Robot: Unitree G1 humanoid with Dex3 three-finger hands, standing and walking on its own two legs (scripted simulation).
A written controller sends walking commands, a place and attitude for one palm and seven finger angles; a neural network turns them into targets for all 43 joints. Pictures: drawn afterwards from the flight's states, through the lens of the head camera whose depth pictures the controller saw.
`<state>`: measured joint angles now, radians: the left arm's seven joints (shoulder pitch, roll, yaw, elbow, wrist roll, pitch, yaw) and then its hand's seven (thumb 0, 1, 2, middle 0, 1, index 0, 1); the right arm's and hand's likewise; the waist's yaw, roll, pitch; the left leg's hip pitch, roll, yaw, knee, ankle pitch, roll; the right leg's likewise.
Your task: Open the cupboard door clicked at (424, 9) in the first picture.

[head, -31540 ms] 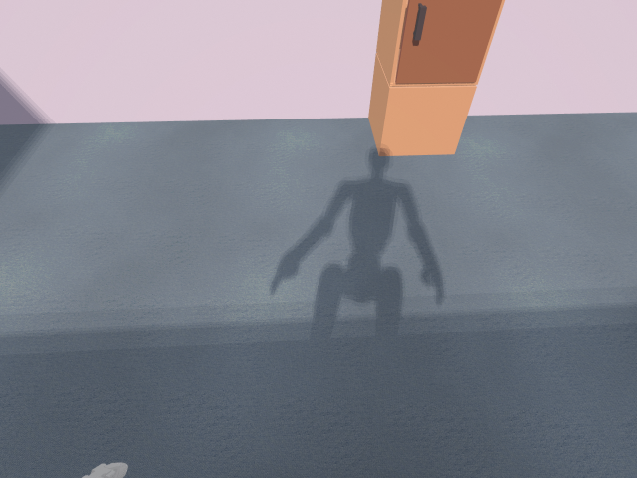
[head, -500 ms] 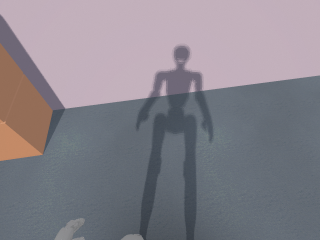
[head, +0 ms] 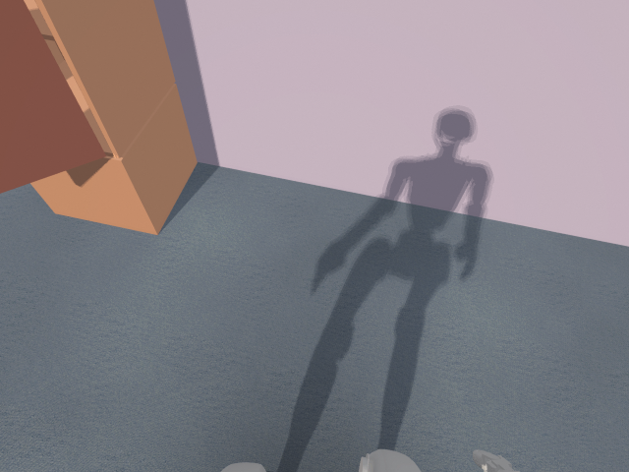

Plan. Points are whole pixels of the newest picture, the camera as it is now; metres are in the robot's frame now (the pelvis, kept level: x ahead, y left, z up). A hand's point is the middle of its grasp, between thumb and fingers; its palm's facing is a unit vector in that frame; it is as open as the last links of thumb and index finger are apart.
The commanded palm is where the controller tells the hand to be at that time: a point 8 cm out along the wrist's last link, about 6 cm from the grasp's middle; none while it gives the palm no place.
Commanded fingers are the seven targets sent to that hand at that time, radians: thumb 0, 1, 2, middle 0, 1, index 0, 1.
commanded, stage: turn to face it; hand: left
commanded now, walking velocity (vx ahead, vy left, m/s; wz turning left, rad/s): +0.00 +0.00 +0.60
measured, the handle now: out of the picture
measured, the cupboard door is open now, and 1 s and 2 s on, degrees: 46 46 46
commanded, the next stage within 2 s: take the last steps up to it in 1.04 s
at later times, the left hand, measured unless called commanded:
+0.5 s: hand out of the picture +0.05 +0.13 -0.14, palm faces +0.28 -0.93 -0.26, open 7.4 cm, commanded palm none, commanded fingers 0.00 0.90 0.90 -0.20 -0.30 -0.20 -0.30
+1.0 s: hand out of the picture -0.06 +0.16 -0.16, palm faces +0.54 -0.81 -0.24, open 7.4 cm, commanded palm none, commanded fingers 0.00 0.90 0.90 -0.20 -0.30 -0.20 -0.30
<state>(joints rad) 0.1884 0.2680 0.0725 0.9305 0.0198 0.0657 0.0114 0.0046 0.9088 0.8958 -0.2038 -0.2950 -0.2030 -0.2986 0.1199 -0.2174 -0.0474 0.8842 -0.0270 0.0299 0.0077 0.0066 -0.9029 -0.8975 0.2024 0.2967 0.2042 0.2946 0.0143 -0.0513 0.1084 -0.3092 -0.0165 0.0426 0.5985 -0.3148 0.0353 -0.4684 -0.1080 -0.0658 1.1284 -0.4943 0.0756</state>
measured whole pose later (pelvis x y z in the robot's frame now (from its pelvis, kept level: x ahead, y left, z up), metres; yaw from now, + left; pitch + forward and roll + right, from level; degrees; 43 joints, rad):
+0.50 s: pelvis +0.01 -0.07 +0.01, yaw +18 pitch +0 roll +2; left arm 0.19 0.17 0.02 0.88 0.02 0.01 0.02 0.00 0.90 0.90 -0.21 -0.30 -0.21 -0.30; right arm 0.16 -0.26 -0.08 0.95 -0.02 0.09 0.03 0.01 -0.91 -0.90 0.20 0.30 0.20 0.29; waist -0.04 0.02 0.11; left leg -0.51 0.01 0.00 1.15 -0.40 -0.07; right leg -0.20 -0.09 -0.18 0.52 -0.31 -0.03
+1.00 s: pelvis +0.00 -0.04 +0.01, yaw +30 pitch +0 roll -1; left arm 0.20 0.25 0.06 0.96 0.02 0.05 0.01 0.00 0.91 0.90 -0.20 -0.29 -0.20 -0.30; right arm 0.13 -0.18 -0.01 0.93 -0.02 0.02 -0.01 0.01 -0.90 -0.90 0.20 0.30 0.21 0.29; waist 0.04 -0.02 0.09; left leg -0.22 0.00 0.03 0.46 -0.24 0.04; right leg -0.45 -0.10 -0.03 1.02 -0.42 0.08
